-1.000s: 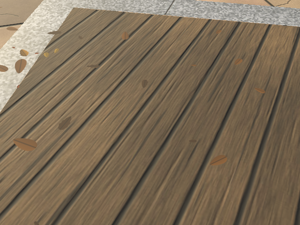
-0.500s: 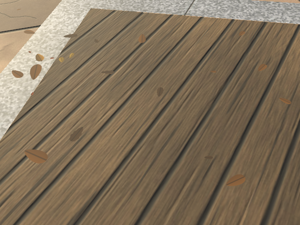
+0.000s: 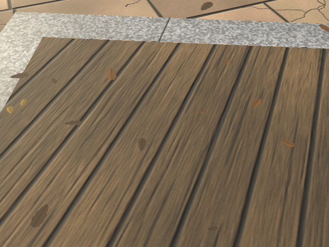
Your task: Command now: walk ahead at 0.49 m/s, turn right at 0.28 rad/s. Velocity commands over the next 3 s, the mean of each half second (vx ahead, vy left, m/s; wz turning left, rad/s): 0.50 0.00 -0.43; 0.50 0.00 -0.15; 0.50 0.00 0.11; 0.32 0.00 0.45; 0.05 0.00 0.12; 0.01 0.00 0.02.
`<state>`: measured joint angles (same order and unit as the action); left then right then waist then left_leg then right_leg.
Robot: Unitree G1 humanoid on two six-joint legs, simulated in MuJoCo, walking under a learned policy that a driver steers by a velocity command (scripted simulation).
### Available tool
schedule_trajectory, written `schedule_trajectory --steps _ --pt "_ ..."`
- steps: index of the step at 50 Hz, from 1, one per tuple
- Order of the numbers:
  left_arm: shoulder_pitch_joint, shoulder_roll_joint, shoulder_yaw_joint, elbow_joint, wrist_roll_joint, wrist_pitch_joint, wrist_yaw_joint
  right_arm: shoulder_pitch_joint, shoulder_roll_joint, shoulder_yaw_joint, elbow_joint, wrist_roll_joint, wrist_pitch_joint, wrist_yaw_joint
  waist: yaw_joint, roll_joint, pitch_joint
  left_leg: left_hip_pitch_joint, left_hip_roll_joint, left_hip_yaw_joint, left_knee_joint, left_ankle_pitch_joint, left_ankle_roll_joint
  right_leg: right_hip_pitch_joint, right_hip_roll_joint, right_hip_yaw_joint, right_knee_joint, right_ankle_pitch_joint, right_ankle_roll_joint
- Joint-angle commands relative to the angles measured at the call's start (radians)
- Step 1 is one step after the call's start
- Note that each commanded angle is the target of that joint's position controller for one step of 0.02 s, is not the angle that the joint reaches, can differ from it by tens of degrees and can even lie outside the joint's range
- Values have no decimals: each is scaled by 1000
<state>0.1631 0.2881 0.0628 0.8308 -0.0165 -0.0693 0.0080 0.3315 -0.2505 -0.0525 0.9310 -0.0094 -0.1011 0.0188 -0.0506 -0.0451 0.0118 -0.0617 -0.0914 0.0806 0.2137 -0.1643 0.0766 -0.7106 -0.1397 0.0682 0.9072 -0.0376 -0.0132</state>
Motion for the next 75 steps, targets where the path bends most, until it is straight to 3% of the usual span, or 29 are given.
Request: schedule_trajectory --steps 1,8,10,12,13,14,15,16,18,22,27,34,36,38,39,40,41,43,45,48,55,61,63,65,66,67,68,70,75 --pt "-38 28 -2 -58 -2 -10 -14 -58 -152 -25 -61 2 -18 -15 13 78 52 -92 268 -72 -136 206 111 51 17 -14 -158 168 -4" --pt "-203 23 -17 -166 -6 -13 -64 28 -176 -29 -13 14 27 -24 -31 71 81 195 353 6 -21 393 80 -33 64 -77 -319 42 -51" --pt "-156 55 -2 -179 -4 -10 -75 -2 -207 -37 -29 16 44 -34 13 113 23 224 356 40 113 736 56 79 122 -141 -316 -72 -84" --pt "93 136 45 -129 -7 -5 -69 -26 -215 -37 -50 12 63 -48 148 119 -121 137 312 89 457 916 12 423 202 -169 -367 -67 -142" --pt "263 230 79 -100 -4 4 -49 -13 -191 -23 -82 -2 55 -55 206 3 -240 -119 266 99 778 617 -27 754 52 77 -380 -45 -213" --pt "254 292 86 -106 -12 1 -48 95 -36 27 -112 -23 19 -26 94 -222 -346 -578 38 -7 1103 -349 -83 1104 -181 640 -477 -228 -400" --pt "286 196 61 -117 -4 -2 -43 -13 -141 4 -118 12 -24 -9 168 -108 -389 -692 61 -190 1188 -392 -57 1144 -190 734 -580 -282 -381" --pt "240 161 50 -120 6 -6 -38 -110 -177 -6 -158 45 -48 -1 169 -70 -245 -755 108 -189 1165 -297 -34 1038 -156 579 -598 -199 -332" --pt "108 123 38 -157 9 -8 -37 -143 -166 -9 -161 20 -55 -12 89 72 -102 -663 179 -173 1001 -176 -41 748 -84 382 -629 24 -293" --pt "70 109 30 -175 9 -14 -24 -97 -131 -13 -166 -3 -6 -16 21 23 -57 -552 206 -146 842 -98 -106 535 -24 236 -698 190 -294" --pt "151 131 32 -135 5 -10 -2 -268 -86 5 -214 -3 -5 -13 92 -12 -15 -496 170 -106 469 250 -131 476 54 95 -708 150 -216" --pt "240 148 36 -71 1 3 2 -393 -127 -2 -271 13 -27 14 130 -35 32 -552 141 -125 282 205 -58 707 -64 197 -627 101 -193" --pt "225 158 39 -68 3 13 7 -338 -145 -10 -262 13 -32 17 95 -56 11 -478 120 -103 265 116 -27 749 -72 201 -565 252 -172" --pt "194 131 24 -84 13 20 6 -103 -206 -41 -203 5 -35 9 -24 -35 -158 -111 135 -104 264 167 41 667 16 131 -289 438 -126" --pt "237 79 4 -103 34 16 7 59 -272 -56 -185 -3 -32 5 -57 105 -313 212 324 -348 301 181 129 435 118 74 24 130 -81" --pt "367 11 -15 -94 5 -3 -1 115 -292 -65 -147 7 -20 14 -8 389 -389 455 485 -782 161 -66 257 90 250 55 306 -530 -24" --pt "289 112 2 -89 -13 -12 -4 96 -200 -42 -155 32 -17 15 -46 245 -290 402 461 -799 98 -270 214 -27 187 124 393 -527 -30" --pt "117 136 10 -132 -8 -20 -4 -46 -156 -24 -182 15 -7 9 -19 83 -73 120 390 -547 51 -132 154 -33 90 44 332 -343 -29" --pt "121 109 14 -135 9 -16 -6 -92 -127 -11 -185 -3 -8 11 33 107 -32 -21 329 -431 4 42 148 51 39 32 243 -263 -19" --pt "137 66 6 -132 11 -2 -3 -79 -141 -15 -165 10 -16 10 53 130 -28 -77 303 -325 -45 184 167 71 21 1 154 -225 6" --pt "-89 22 -13 -195 10 -16 -15 10 -182 -23 -114 26 5 -10 -15 104 18 -58 249 -167 -72 272 121 85 48 -52 -250 114 26" --pt "-216 41 -11 -251 -1 -32 -49 85 -202 -28 -64 31 37 -19 -33 114 51 118 335 -204 10 318 106 65 83 -54 -390 32 -19" --pt "-152 72 3 -241 4 -36 -51 69 -217 -33 -62 32 46 -24 17 133 10 135 335 -207 102 506 85 194 116 -73 -420 -35 -49" --pt "140 160 44 -167 18 -38 -34 35 -188 -18 -83 22 48 -25 164 102 -191 -41 247 -156 442 549 36 665 71 -34 -413 34 -120" --pt "276 261 69 -151 39 -32 -22 112 -87 13 -116 8 31 -21 167 -96 -362 -418 108 -92 827 120 -30 1084 -198 328 -400 10 -239" --pt "305 210 57 -137 25 -22 -23 154 -83 20 -98 26 12 -14 165 -225 -467 -602 42 -190 1026 -417 -45 1164 -307 634 -534 -140 -318" --pt "247 145 36 -141 18 -19 -20 74 -187 -12 -108 54 6 -11 173 -118 -295 -688 104 -227 1098 -376 -40 1029 -266 517 -572 -234 -266" --pt "116 86 16 -141 18 -22 -21 -35 -172 -17 -135 50 13 -14 115 -30 -87 -662 185 -179 1017 -217 -46 736 -179 271 -654 -187 -203" --pt "26 72 22 -104 33 -58 -27 3 -97 -24 -127 38 72 -26 26 -36 7 -565 228 -193 920 -45 -77 514 -118 5 -785 15 -188"
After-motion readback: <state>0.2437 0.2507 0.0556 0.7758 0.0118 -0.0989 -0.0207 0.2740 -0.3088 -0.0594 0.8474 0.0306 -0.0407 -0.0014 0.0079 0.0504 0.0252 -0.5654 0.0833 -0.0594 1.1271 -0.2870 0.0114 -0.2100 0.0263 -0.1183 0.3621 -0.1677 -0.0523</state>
